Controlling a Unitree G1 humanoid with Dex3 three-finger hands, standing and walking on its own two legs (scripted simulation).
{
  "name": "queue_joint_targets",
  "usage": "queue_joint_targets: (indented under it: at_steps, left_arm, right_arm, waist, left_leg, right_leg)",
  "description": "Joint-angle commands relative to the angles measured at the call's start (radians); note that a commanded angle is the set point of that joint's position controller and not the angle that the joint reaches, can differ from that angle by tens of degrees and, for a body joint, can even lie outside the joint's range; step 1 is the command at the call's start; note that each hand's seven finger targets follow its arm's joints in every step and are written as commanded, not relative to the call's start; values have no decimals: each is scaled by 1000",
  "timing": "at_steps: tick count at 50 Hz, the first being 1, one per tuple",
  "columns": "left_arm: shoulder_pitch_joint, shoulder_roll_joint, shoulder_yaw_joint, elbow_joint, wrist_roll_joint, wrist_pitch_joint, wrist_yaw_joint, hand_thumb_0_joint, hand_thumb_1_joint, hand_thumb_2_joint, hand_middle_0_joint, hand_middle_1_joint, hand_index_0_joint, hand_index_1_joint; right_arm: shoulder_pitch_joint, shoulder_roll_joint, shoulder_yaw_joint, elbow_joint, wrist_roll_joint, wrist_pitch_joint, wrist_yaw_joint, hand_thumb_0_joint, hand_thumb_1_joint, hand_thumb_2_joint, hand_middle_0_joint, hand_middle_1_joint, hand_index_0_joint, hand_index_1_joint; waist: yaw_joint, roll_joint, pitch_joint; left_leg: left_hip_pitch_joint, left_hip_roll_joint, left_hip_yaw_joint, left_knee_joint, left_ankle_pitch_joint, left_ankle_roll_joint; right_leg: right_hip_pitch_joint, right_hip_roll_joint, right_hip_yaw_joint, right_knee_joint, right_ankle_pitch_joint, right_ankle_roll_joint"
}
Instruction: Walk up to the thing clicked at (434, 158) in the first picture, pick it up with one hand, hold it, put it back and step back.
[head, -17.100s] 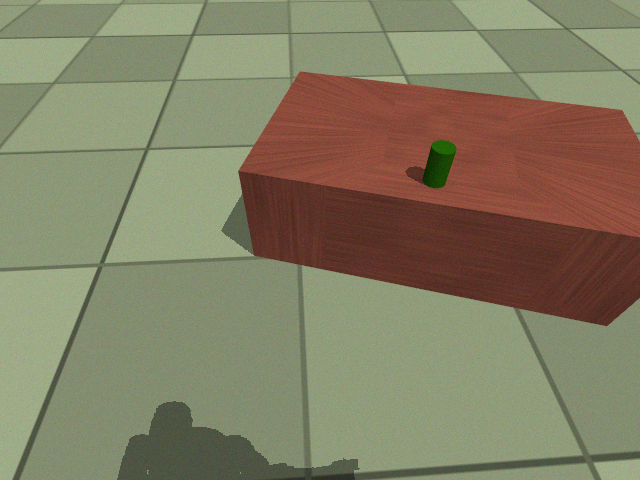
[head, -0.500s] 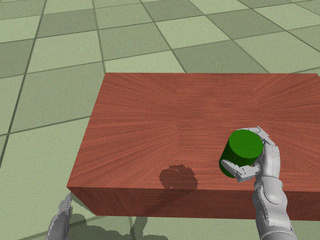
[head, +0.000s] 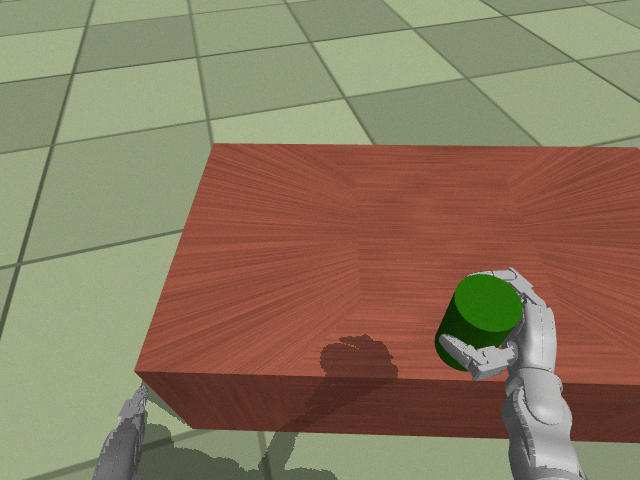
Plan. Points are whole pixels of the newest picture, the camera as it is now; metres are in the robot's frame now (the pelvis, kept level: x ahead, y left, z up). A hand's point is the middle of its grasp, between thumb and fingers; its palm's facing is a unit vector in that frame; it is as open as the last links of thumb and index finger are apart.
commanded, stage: hold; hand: right
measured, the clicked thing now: (473, 325) +0.32 -0.17 +0.02
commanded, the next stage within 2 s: crouch in 0.80 s
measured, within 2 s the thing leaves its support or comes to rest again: neither
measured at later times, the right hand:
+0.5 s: hand (486, 307) +0.34 -0.18 +0.04, palm faces +0.22 +0.98 +0.00, open 10.4 cm
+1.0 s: hand (484, 312) +0.33 -0.18 +0.04, palm faces +0.19 +0.98 -0.01, open 10.4 cm
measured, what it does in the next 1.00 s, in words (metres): stands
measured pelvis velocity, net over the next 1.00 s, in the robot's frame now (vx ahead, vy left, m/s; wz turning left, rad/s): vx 0.00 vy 0.00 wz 0.00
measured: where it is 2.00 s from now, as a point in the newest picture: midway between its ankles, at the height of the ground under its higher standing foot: outside the picture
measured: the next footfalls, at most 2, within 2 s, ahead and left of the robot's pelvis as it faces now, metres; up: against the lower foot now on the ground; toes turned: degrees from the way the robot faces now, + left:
none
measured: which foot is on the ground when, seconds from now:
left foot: down 0.00-1.00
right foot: down 0.00-1.00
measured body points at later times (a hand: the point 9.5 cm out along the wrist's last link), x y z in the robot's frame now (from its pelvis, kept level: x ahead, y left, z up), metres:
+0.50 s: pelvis +0.01 +0.00 +0.00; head +0.04 -0.01 +0.45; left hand +0.16 +0.26 -0.05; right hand +0.32 -0.23 +0.04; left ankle +0.01 +0.13 -0.70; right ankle +0.03 -0.12 -0.70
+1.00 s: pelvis +0.00 +0.00 +0.00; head +0.03 -0.01 +0.45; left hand +0.16 +0.25 -0.05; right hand +0.32 -0.23 +0.04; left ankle +0.01 +0.13 -0.70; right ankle +0.03 -0.12 -0.70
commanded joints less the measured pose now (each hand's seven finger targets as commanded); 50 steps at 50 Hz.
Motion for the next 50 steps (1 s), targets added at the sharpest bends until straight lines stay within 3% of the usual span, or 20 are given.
queue_joint_targets:
  at_steps: [1, 4, 5, 11, 14, 15, 16, 18, 19, 23, 24, 25, 27, 34, 36, 41, 43, 45, 48, 50]
  left_arm:
    - [-66, 161, 97, -192, -6, -63, 23, 0, -545, 49, -47, -58, -51, -54]
    - [-60, 149, 87, -197, -6, -60, 27, 0, -540, 45, -48, -59, -54, -53]
    - [-59, 122, 53, -208, -4, -61, 25, 0, -545, 48, -48, -57, -52, -53]
    - [-32, 158, 92, -180, -2, -63, 24, 0, -535, 37, -50, -58, -56, -51]
    - [19, 151, 80, -165, -2, -58, 17, 0, -532, 37, -50, -61, -58, -52]
    - [-6, 110, 45, -159, -5, -58, 12, 0, -530, 38, -48, -60, -57, -51]
    - [4, 150, 93, -142, -3, -53, 16, 0, -528, 36, -50, -62, -60, -51]
    - [-42, 145, 80, -201, -5, -53, 13, 0, -534, 41, -47, -59, -54, -51]
    - [-61, 182, 108, -214, -5, -50, 18, 0, -537, 42, -50, -59, -56, -52]
    - [-57, 168, 100, -241, -8, -43, 24, 0, -541, 46, -49, -59, -54, -54]
    - [-25, 135, 76, -186, -7, -36, 21, 0, -531, 41, -47, -60, -55, -52]
    - [-26, 92, 29, -195, -9, -37, 15, 0, -537, 45, -48, -58, -54, -53]
    - [-37, 109, 46, -200, -10, -41, 17, 0, -535, 41, -50, -58, -56, -52]
    - [20, 188, 124, -177, -7, -43, 16, 0, -532, 36, -49, -60, -58, -51]
    - [-2, 144, 83, -196, -11, -42, 8, 0, -530, 36, -49, -61, -58, -51]
    - [-66, 161, 96, -228, -10, -42, 19, 0, -534, 42, -49, -58, -56, -51]
    - [-25, 82, 29, -187, -10, -36, 15, 0, -532, 40, -49, -59, -56, -51]
    - [-53, 103, 40, -208, -9, -44, 18, 0, -534, 53, -48, -68, -61, -56]
    - [-10, 108, 40, -137, -6, -38, 15, 0, -519, 38, -41, -56, -51, -45]
    - [-28, 150, 83, -150, -5, -41, 19, 0, -518, 36, -42, -55, -52, -44]
  right_arm:
    - [-358, -160, -78, -332, 31, -122, -22, 0, -157, -1339, 1259, 1448, 1314, 1449]
    - [-359, -162, -75, -277, 22, -121, -21, 0, -110, -1329, 1239, 1438, 1298, 1438]
    - [-370, -138, -44, -278, 17, -122, -14, 0, -122, -1305, 1227, 1414, 1283, 1414]
    - [-363, -115, -3, -271, 12, -109, 14, 0, -137, -1337, 1245, 1443, 1302, 1443]
    - [-334, -122, -22, -310, 16, -95, 3, 0, -151, -1349, 1257, 1455, 1314, 1455]
    - [-316, -109, -25, -273, 18, -91, -1, 0, -148, -1356, 1268, 1467, 1325, 1467]
    - [-362, -138, -56, -292, 21, -95, -11, 0, -146, -1356, 1263, 1464, 1321, 1464]
    - [-339, -152, -78, -295, 22, -98, -20, 0, -151, -1359, 1274, 1472, 1331, 1472]
    - [-327, -182, -109, -280, 21, -99, -29, 0, -141, -1360, 1265, 1468, 1324, 1469]
    - [-375, -146, -58, -320, 20, -103, -32, 0, -160, -1327, 1247, 1433, 1301, 1433]
    - [-357, -144, -55, -292, 17, -101, -30, 0, -135, -1313, 1235, 1422, 1289, 1422]
    - [-339, -90, 1, -261, 14, -96, -17, 0, -123, -1312, 1228, 1419, 1283, 1419]
    - [-350, -88, 6, -242, 12, -88, -3, 0, -123, -1317, 1228, 1422, 1284, 1422]
    - [-327, -134, -43, -309, 20, -78, -6, 0, -174, -1346, 1264, 1453, 1319, 1454]
    - [-316, -121, -46, -309, 24, -81, -13, 0, -161, -1357, 1269, 1466, 1326, 1466]
    - [-373, -178, -83, -335, 17, -108, -34, 0, -147, -1335, 1250, 1443, 1307, 1443]
    - [-361, -129, -30, -315, 11, -107, -23, 0, -141, -1329, 1245, 1437, 1300, 1437]
    - [-373, -98, 9, -296, 8, -102, -11, 0, -45, -1325, 1172, 1417, 1242, 1417]
    - [-327, -117, -10, -223, 2, -83, 3, 0, -73, -1321, 1244, 1442, 1303, 1442]
    - [-365, -143, -61, -174, 14, -83, 1, 0, -68, -1291, 1226, 1413, 1283, 1414]
  waist:
    - [-14, -14, -284]
    - [4, 43, -253]
    - [8, 41, -253]
    - [12, -57, -302]
    - [-4, -78, -332]
    - [-15, -69, -301]
    - [-5, -57, -303]
    - [-20, -38, -323]
    - [-24, 12, -309]
    - [-5, 10, -296]
    - [-13, -15, -265]
    - [-5, -5, -256]
    - [6, -15, -254]
    - [2, -41, -315]
    - [-12, -24, -296]
    - [-14, 3, -276]
    - [-14, -25, -233]
    - [4, -30, -264]
    - [-4, -74, -232]
    - [19, -15, -200]
  left_leg:
    - [51, -25, 14, -121, 185, 10]
    - [48, -17, -2, -131, 191, 3]
    - [47, -16, -5, -129, 194, 4]
    - [29, -15, 2, -104, 224, 10]
    - [38, -21, 16, -87, 288, 11]
    - [36, -22, 20, -84, 287, 11]
    - [29, -23, 19, -81, 283, 11]
    - [70, -22, 21, -86, 293, 9]
    - [84, -23, 16, -92, 290, 7]
    - [84, -24, 10, -109, 256, 7]
    - [70, -21, 7, -109, 246, 9]
    - [70, -21, 8, -110, 246, 9]
    - [41, -20, 8, -110, 233, 8]
    - [51, -23, 18, -97, 290, 8]
    - [68, -24, 23, -93, 307, 7]
    - [73, -22, 7, -113, 234, 9]
    - [53, -18, 1, -119, 207, 12]
    - [47, -15, -4, -122, 198, 12]
    - [13, -17, 4, -105, 211, 14]
    - [-25, -19, 5, -110, 166, 9]
  right_leg:
    - [200, 15, 28, -118, 123, -9]
    - [169, 22, 16, -96, 118, -20]
    - [173, 22, 14, -95, 121, -19]
    - [215, 21, 17, -99, 151, -7]
    - [254, 14, 24, -95, 248, 1]
    - [227, 14, 26, -93, 256, 1]
    - [216, 11, 28, -91, 252, 1]
    - [211, 12, 29, -93, 257, -2]
    - [200, 14, 27, -92, 238, -8]
    - [209, 17, 22, -108, 189, -11]
    - [191, 19, 19, -108, 179, -11]
    - [187, 19, 19, -108, 180, -12]
    - [190, 15, 16, -106, 172, -12]
    - [253, 12, 24, -104, 245, -4]
    - [228, 13, 27, -99, 272, -5]
    - [204, 15, 23, -112, 168, -12]
    - [184, 21, 15, -109, 139, -11]
    - [193, 22, 11, -107, 129, -11]
    - [184, 18, 13, -111, 141, -5]
    - [142, 14, 19, -104, 90, -12]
